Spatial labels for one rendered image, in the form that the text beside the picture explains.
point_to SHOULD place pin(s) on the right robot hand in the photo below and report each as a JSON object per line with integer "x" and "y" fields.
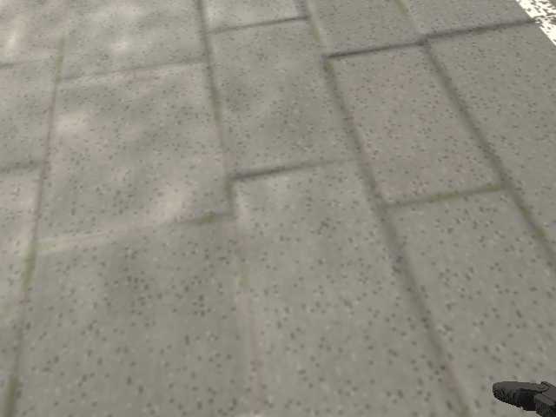
{"x": 531, "y": 396}

